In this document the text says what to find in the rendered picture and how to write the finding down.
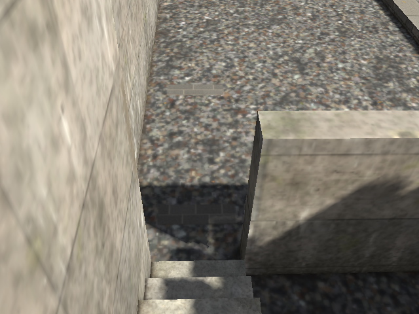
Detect stairs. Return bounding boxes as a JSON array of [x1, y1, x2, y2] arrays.
[[137, 260, 262, 314]]

